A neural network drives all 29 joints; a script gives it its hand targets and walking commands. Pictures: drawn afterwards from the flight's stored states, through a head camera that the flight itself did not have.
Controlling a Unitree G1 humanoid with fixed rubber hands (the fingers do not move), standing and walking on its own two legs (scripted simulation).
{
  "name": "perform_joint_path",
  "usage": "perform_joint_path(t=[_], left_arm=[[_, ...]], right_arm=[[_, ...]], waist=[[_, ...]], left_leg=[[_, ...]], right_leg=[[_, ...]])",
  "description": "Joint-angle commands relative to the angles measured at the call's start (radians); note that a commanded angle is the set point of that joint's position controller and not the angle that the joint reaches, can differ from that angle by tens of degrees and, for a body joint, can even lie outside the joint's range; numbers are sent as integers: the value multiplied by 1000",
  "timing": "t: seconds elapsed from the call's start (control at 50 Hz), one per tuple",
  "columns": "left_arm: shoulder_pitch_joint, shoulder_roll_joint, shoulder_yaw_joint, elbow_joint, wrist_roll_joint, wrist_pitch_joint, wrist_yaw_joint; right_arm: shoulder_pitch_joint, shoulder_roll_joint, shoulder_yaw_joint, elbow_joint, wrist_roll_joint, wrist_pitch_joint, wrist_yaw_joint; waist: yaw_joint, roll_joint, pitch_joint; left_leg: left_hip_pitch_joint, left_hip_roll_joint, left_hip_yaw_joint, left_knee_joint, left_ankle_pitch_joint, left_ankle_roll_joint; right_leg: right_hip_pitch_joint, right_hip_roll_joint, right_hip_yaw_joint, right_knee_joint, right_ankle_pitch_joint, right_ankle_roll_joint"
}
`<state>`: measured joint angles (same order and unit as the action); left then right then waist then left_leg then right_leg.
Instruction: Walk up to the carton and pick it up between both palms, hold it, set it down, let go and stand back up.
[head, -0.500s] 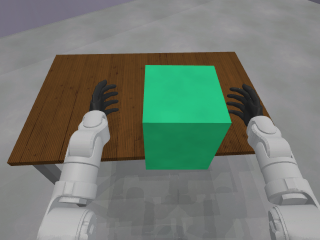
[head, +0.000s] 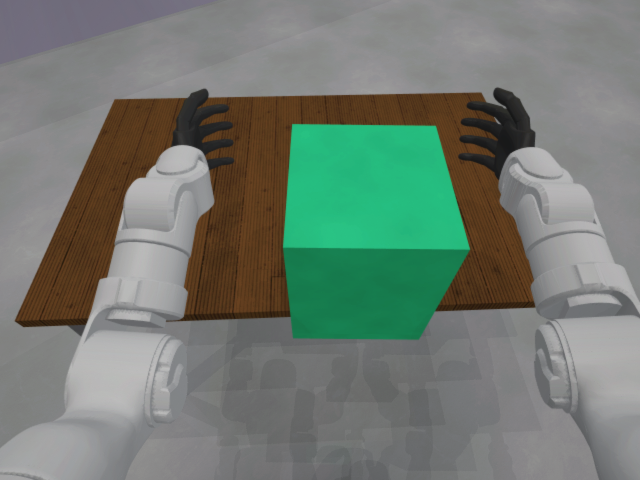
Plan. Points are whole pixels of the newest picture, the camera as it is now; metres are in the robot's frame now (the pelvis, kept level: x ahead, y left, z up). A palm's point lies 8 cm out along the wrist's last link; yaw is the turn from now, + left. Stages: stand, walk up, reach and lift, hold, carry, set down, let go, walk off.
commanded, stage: reach and lift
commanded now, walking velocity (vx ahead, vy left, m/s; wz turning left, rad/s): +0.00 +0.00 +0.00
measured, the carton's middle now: (359, 239) +0.44 -0.07 +0.00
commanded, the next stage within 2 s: none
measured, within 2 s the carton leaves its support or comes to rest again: neither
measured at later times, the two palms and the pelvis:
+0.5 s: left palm (194, 154) +0.46 +0.14 +0.15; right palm (503, 153) +0.46 -0.23 +0.15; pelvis +0.00 +0.01 +0.00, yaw +1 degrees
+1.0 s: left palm (232, 193) +0.47 +0.11 +0.08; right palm (472, 196) +0.45 -0.22 +0.08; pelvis +0.00 +0.01 +0.00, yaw -2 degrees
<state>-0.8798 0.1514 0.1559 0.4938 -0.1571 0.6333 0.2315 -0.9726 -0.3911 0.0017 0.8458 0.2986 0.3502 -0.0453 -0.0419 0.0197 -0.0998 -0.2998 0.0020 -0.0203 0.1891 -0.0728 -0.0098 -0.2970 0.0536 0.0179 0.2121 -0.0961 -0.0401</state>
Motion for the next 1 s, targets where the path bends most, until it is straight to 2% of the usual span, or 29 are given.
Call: perform_joint_path(t=[0.0, 0.14, 0.24, 0.3, 0.44, 0.58, 0.82, 0.9, 0.98], left_arm=[[-505, 163, 15, -118, -13, -25, 1], [-587, 194, 8, -48, -37, -13, -1], [-525, 172, 22, -11, -15, -14, -31], [-495, 151, 34, 3, 11, -39, -55], [-540, 126, 30, -55, 39, -145, -55], [-505, 70, 42, 73, 78, -254, -33], [-496, 20, 88, 261, 153, -481, -42], [-481, 20, 112, 327, 172, -555, -55], [-477, 31, 116, 381, 169, -626, -62]], right_arm=[[-547, -175, -34, -113, 6, -18, -4], [-641, -193, -27, -37, 14, 1, -1], [-585, -188, -15, 7, 14, 1, 2], [-546, -170, -32, 16, -8, -12, 7], [-554, -136, -94, -72, -73, -76, 23], [-536, -97, -110, -37, -135, -157, 34], [-479, -26, -88, 88, -176, -315, 11], [-433, 26, -44, 159, -145, -353, 7], [-430, 30, -28, 135, -125, -399, -1]], waist=[[-11, -63, -695], [-18, -59, -742], [-29, -55, -712], [-39, -47, -659], [-38, -22, -751], [-22, -45, -787], [-8, -71, -839], [18, -65, -793], [38, -60, -807]], left_leg=[[298, -41, -57, 72, 279, 16], [284, -45, -63, 79, 305, 2], [282, -58, -62, 45, 329, -4], [278, -60, -60, 8, 311, -9], [336, -41, -48, -1, 345, -23], [350, -29, -49, 6, 330, -10], [243, -29, -17, -36, 337, -20], [167, -29, 0, -69, 308, -23], [105, -26, 13, -84, 288, -30]], right_leg=[[235, -8, 16, 67, 577, 118], [228, -7, 4, 64, 633, 123], [307, -6, 2, 54, 737, 124], [331, -5, 0, 34, 733, 122], [244, -1, -15, -9, 629, 102], [157, 4, -22, -33, 531, 102], [236, -6, 19, -8, 657, 96], [286, -17, 42, -2, 675, 96], [309, -29, 59, 4, 671, 101]])
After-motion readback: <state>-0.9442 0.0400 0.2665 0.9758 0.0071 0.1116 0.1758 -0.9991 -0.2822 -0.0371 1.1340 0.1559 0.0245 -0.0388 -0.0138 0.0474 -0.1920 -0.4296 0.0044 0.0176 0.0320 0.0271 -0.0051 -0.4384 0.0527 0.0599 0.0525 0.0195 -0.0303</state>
